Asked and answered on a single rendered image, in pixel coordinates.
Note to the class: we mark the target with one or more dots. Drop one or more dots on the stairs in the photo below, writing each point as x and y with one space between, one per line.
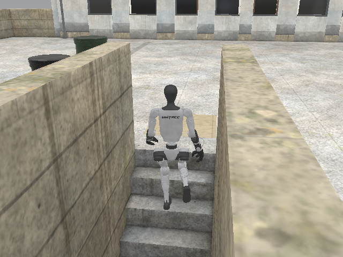
185 230

